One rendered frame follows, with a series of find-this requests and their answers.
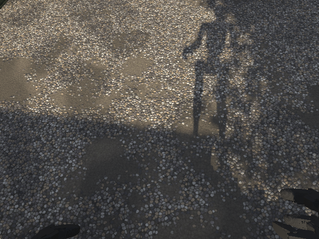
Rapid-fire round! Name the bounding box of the right robot hand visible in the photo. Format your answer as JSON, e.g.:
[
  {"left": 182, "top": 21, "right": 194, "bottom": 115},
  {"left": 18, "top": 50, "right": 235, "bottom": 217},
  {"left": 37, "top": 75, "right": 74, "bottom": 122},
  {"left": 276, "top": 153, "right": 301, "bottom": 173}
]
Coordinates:
[{"left": 272, "top": 188, "right": 319, "bottom": 239}]

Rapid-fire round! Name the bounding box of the left robot hand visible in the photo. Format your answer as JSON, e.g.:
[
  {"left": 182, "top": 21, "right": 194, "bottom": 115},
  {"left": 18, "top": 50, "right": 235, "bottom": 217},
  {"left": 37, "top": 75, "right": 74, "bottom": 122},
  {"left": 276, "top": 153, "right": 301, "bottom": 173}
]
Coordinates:
[{"left": 31, "top": 224, "right": 81, "bottom": 239}]

